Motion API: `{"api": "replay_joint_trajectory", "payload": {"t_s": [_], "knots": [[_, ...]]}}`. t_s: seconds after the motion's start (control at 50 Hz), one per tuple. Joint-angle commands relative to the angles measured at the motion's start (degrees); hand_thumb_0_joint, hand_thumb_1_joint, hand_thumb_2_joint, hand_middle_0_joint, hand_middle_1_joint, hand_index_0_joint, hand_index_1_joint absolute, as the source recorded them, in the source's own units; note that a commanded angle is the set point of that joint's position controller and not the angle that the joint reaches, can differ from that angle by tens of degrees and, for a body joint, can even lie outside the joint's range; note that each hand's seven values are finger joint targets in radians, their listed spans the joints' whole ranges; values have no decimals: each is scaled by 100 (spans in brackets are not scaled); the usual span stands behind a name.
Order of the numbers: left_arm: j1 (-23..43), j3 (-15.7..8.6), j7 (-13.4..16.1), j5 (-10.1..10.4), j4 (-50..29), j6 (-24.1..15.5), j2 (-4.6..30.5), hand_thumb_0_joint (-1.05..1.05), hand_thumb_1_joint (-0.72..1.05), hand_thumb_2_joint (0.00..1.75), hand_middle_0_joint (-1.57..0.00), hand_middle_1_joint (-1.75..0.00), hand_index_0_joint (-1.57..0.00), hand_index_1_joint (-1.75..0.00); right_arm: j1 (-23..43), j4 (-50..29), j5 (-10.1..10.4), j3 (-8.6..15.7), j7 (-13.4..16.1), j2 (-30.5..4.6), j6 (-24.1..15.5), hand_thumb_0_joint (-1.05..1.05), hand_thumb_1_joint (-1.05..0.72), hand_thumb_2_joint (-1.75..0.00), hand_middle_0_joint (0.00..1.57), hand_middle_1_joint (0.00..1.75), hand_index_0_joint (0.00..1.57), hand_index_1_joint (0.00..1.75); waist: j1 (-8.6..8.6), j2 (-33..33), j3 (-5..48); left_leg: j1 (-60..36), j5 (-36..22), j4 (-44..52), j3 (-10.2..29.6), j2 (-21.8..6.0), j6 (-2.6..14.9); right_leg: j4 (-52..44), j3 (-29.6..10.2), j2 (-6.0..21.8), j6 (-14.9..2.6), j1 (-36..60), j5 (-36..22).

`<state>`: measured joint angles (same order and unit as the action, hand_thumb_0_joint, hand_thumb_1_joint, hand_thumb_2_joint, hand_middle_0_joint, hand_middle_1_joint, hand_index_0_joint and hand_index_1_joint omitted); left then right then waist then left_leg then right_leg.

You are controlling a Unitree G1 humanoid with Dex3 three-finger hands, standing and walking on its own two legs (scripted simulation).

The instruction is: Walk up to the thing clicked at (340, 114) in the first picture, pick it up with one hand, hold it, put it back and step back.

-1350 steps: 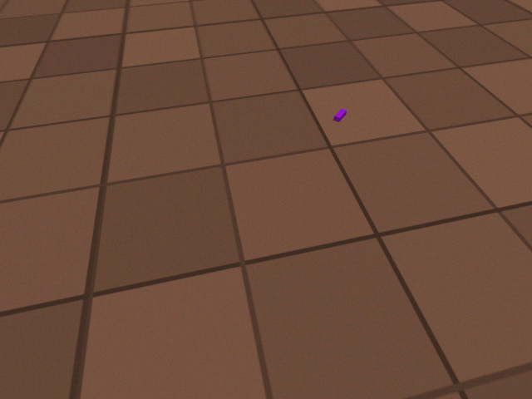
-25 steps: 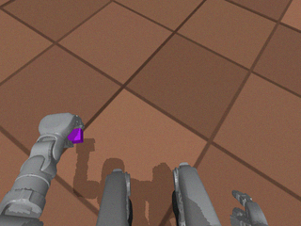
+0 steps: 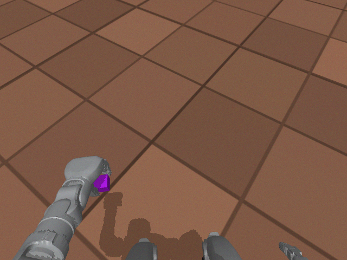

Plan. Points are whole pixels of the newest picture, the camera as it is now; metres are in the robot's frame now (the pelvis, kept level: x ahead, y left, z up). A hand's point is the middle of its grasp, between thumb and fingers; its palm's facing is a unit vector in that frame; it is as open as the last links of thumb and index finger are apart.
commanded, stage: lift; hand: left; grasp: from above
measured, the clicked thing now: (91, 184) +0.34 +0.24 -0.12
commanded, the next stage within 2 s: hold in 0.20 s
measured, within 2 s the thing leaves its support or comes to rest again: neither
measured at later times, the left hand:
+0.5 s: hand (83, 169) +0.34 +0.23 -0.02, palm faces -0.47 -0.03 -0.88, open 6.8 cm
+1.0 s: hand (81, 162) +0.35 +0.22 +0.02, palm faces -0.46 -0.02 -0.89, open 6.8 cm
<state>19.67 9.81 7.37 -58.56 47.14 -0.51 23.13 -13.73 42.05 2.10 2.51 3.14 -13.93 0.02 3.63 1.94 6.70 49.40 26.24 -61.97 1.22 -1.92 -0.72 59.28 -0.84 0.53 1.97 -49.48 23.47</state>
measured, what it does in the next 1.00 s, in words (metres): rises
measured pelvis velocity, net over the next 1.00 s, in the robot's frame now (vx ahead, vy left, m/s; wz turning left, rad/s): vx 0.04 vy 0.00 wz -0.02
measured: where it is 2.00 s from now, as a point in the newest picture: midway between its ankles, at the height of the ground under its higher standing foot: outside the picture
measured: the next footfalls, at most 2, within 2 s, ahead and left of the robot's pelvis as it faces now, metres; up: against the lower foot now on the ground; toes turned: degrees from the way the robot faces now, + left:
none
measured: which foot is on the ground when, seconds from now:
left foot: down 0.00-1.00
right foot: down 0.00-1.00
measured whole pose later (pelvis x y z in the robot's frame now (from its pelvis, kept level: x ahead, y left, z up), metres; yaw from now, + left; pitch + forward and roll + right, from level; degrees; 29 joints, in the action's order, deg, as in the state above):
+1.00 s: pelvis +0.04 +0.00 +0.06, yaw -1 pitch +5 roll +0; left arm 16.4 12.1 -0.6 -57.8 40.1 -1.2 23.2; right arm -12.9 39.8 3.2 2.8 2.8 -14.3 3.4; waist 0.8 2.3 3.1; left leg 23.0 18.6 -36.9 -1.5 -1.3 -0.3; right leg 36.1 -2.8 1.3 2.2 -24.6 16.4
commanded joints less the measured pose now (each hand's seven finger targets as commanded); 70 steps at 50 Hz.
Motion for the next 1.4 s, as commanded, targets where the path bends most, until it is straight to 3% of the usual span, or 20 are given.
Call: {"api": "replay_joint_trajectory", "payload": {"t_s": [0.0, 0.06, 0.1, 0.12, 0.24, 0.28, 0.32, 0.42, 0.46, 0.68, 0.72, 0.76, 0.78, 0.9, 0.96, 1.12, 1.18, 1.32, 1.34, 1.38], "knots": [[1737, -431, 207, 45, -996, 11, 1189, 0, 83, 30, -124, -15, -123, -16, -89, -612, 10, 249, 43, -799, -181, 0, -90, -90, 20, 30, 20, 30, -34, 91, 1654, -1510, -1000, 1384, -98, 256, 113, -1347, 60, -213, -228, 1415, -820], [1623, -338, 170, 97, -989, -11, 1036, 0, 80, 28, -122, -12, -121, -14, -35, -678, 2, 235, 24, -783, -180, 0, -90, -90, 20, 30, 20, 30, -35, 88, 1443, -1704, -819, 1689, -92, 242, 100, -1597, 83, -209, -233, 1500, -634], [1609, -481, 171, 72, -994, -26, 1267, 0, 79, 27, -121, -12, -120, -13, -3, -709, 17, 253, 33, -820, -172, 0, -90, -90, 20, 30, 20, 30, -87, 38, 1429, -1833, -838, 1835, -110, 259, 104, -1746, 58, -202, -226, 1674, -644], [1656, -353, 146, 73, -1054, -33, 1118, 0, 78, 27, -121, -10, -119, -12, -4, -697, 23, 251, 29, -791, -169, 0, -90, -90, 20, 30, 20, 30, -71, 48, 1481, -1964, -967, 1883, -118, 251, 100, -1785, 54, -206, -233, 1733, -766], [1731, -336, 87, 93, -1133, -82, 1102, 0, 78, 29, -120, -13, -119, -14, -25, -670, 36, 256, 36, -811, -154, 0, -90, -90, 20, 30, 20, 30, -54, 6, 1439, -2402, -1350, 2163, -126, 245, 85, -2048, 50, -204, -232, 2024, -1105], [1634, -375, 82, 96, -1150, -78, 1165, 0, 80, 30, -120, -13, -120, -14, 25, -691, 38, 275, 32, -827, -135, 0, -90, -90, 20, 30, 20, 30, -145, 51, 1484, -2584, -1512, 2256, -154, 241, 72, -2122, 71, -215, -239, 2188, -1215], [1836, -295, 41, 84, -1243, -86, 1090, 0, 77, 26, -117, -14, -117, -13, -3, -642, 35, 279, 26, -827, -131, 0, -90, -90, 20, 30, 20, 30, -63, 147, 1490, -2742, -1703, 2329, -128, 211, 37, -2124, 95, -238, -251, 2167, -1344], [1718, -292, -143, 34, -1152, -135, 1136, 0, 78, 27, -118, -13, -118, -13, 69, -688, 48, 278, 20, -835, -79, 0, -90, -90, 20, 30, 20, 30, -102, -64, 1286, -2773, -1822, 2467, -177, 257, 83, -2341, 63, -237, -227, 2470, -1495], [1631, -384, -191, 72, -1292, -136, 1229, 0, 81, 28, -120, -14, -120, -13, 102, -716, 58, 286, 15, -840, -63, 0, -89, -90, 20, 30, 20, 30, -202, 39, 1352, -2902, -1935, 2535, -212, 274, 67, -2390, 44, -231, -237, 2587, -1573], [1533, -315, -462, 72, -1578, -145, 1150, 0, 81, 24, -120, -10, -120, -10, 203, -855, 93, 290, 15, -849, 31, 0, -89, -90, 20, 30, 20, 30, -210, -13, 1280, -3216, -2348, 2755, -250, 247, 69, -2533, 66, -264, -243, 2874, -1909], [1567, -462, -462, 83, -1705, -149, 1312, 0, 82, 24, -119, -11, -120, -10, 210, -847, 80, 307, 20, -867, 45, 0, -89, -90, 20, 30, 20, 30, -261, 54, 1391, -3275, -2470, 2757, -266, 252, 69, -2546, 66, -265, -233, 2985, -2020], [1614, -309, -481, 58, -1748, -126, 1144, 0, 82, 25, -120, -11, -120, -11, 203, -862, 83, 293, 13, -840, 51, 0, -89, -90, 20, 30, 20, 30, -214, 25, 1375, -3354, -2614, 2780, -268, 250, 72, -2533, 63, -262, -238, 2981, -2169], [1626, -365, -484, 50, -1741, -124, 1191, 0, 82, 25, -120, -11, -121, -10, 183, -858, 86, 307, 18, -868, 62, 0, -89, -90, 20, 30, 20, 30, -216, 21, 1367, -3379, -2654, 2778, -295, 258, 84, -2563, 58, -256, -235, 2984, -2213], [1493, -342, -544, 80, -1707, -94, 1146, 0, 84, 23, -121, -11, -122, -10, 317, -954, 106, 271, 15, -826, 94, 0, -89, -90, 20, 30, 20, 30, -271, -75, 1108, -3311, -2290, 2956, -312, 282, 104, -2742, 27, -231, -220, 3064, -1918], [1541, -302, -635, 100, -1890, -92, 1172, 0, 83, 22, -120, -12, -122, -11, 334, -987, 107, 267, 22, -835, 105, 0, -90, -90, 20, 30, 20, 30, -289, -53, 1166, -3430, -2450, 3016, -285, 244, 99, -2762, 66, -256, -230, 3121, -2008], [1436, -392, -673, 115, -2004, -82, 1208, 0, 85, 24, -123, -10, -123, -10, 501, -1065, 118, 218, 36, -802, 115, 0, -89, -90, 20, 30, 20, 30, -356, -101, 1040, -3501, -2147, 3192, -339, 286, 128, -2965, 26, -209, -207, 3240, -1753], [1464, -344, -700, 134, -2083, -94, 1162, 0, 85, 25, -122, -12, -123, -11, 542, -1093, 129, 214, 44, -807, 116, 0, -89, -90, 20, 30, 20, 30, -299, -129, 958, -3558, -2027, 3261, -344, 274, 135, -3034, 13, -213, -207, 3215, -1635], [1540, -337, -724, 140, -2169, -81, 1172, 0, 85, 24, -122, -13, -123, -12, 634, -1093, 134, 179, 66, -776, 106, 0, -90, -90, 20, 30, 20, 30, -323, -91, 954, -3654, -2002, 3357, -343, 274, 138, -3136, 17, -202, -197, 3299, -1602], [1539, -427, -713, 182, -2211, -97, 1254, 0, 86, 25, -123, -12, -124, -11, 648, -1110, 147, 197, 71, -810, 107, 0, -89, -90, 20, 30, 20, 30, -372, -91, 916, -3659, -1942, 3408, -346, 269, 127, -3167, 29, -215, -200, 3335, -1521], [1494, -341, -746, 204, -2210, -102, 1178, 0, 85, 24, -121, -13, -122, -12, 700, -1129, 145, 162, 79, -782, 100, 0, -89, -90, 20, 30, 20, 30, -330, -101, 843, -3670, -1851, 3452, -341, 263, 135, -3208, 18, -208, -202, 3292, -1440]]}}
